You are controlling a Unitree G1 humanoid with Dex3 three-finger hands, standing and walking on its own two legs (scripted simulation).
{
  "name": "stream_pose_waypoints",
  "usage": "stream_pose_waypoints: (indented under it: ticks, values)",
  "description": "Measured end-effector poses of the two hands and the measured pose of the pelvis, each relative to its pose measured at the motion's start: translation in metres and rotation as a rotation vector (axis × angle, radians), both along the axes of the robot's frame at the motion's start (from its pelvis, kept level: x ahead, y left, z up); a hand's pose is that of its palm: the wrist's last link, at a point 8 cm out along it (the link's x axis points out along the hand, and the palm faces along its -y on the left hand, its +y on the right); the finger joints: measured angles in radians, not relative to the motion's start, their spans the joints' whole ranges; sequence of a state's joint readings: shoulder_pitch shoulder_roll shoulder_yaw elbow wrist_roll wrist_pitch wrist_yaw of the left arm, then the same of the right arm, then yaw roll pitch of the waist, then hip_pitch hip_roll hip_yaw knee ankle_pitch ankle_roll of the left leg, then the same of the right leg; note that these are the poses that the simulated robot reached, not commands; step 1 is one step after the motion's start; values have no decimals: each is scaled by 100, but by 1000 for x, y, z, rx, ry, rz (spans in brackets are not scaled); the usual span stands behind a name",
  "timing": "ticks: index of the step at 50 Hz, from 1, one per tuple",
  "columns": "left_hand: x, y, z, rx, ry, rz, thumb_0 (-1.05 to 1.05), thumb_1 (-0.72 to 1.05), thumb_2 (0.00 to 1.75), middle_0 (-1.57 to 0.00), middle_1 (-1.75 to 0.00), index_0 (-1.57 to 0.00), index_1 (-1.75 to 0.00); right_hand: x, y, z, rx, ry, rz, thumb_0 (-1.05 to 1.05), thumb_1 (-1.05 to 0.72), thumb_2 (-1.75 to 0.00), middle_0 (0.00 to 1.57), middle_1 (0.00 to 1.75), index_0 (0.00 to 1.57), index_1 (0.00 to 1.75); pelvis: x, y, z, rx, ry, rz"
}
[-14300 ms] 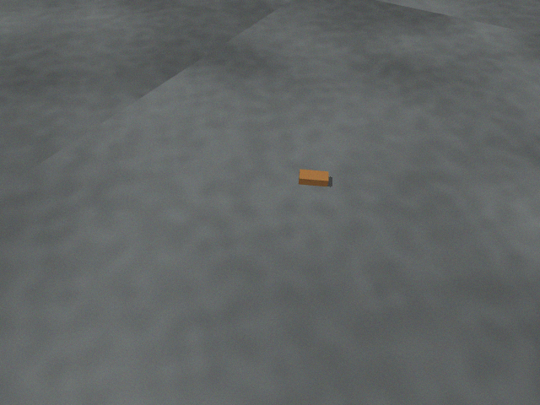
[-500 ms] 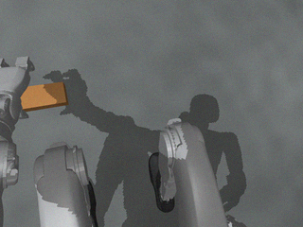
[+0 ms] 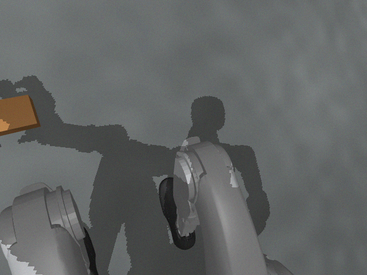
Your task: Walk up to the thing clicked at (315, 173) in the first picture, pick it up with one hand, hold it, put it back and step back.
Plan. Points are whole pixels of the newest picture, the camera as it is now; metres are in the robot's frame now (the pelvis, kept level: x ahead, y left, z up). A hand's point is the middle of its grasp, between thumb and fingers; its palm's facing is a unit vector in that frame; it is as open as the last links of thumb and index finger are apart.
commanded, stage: rest palm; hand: left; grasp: from above
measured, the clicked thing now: out of the picture +0.47 +0.25 -0.28
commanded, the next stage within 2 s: close in 0.34 s
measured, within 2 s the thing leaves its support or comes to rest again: neither
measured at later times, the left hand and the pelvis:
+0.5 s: hand out of the picture +0.46 +0.26 -0.24, palm faces -0.45 -0.11 -0.88, open 13.5 cm; pelvis +0.00 +0.00 -0.01, yaw -2 degrees
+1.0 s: hand out of the picture +0.46 +0.25 -0.25, palm faces -0.46 -0.10 -0.88, open 11.0 cm; pelvis -0.01 +0.01 +0.00, yaw -4 degrees
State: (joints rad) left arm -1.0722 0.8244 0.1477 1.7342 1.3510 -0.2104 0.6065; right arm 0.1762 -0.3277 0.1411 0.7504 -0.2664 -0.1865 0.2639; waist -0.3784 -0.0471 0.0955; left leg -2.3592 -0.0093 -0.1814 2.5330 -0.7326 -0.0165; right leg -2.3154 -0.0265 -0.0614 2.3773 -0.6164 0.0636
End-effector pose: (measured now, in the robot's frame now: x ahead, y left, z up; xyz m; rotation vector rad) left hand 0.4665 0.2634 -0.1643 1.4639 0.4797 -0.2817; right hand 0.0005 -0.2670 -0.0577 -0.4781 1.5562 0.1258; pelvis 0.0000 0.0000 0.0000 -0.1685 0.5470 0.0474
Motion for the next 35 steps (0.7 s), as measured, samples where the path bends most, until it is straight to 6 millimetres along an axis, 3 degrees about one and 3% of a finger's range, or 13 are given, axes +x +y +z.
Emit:
stream_pose_waypoints:
  ticks: [8, 25, 35]
  values:
    - [4, -2, -12, -11, -18, 3, 0, -48, 100, -9, -101, -9, -101, -14, 14, -1, 43, 54, -18, 0, -90, -89, 20, 30, 20, 29, 4, 1, -3, -15, -2, -12]
    - [0, -3, -18, -15, -14, -5, 0, -44, 103, -11, -104, -11, -104, 5, 7, 4, 39, -12, 86, -1, -91, -89, 20, 30, 20, 29, -1, 3, -6, -35, -51, -20]
    - [-2, -7, -22, 3, -27, -17, 0, -27, 99, -23, -100, -24, -100, 8, 8, 11, 43, -25, 122, 0, -90, -89, 20, 30, 20, 29, -4, 5, -5, -48, -63, -25]
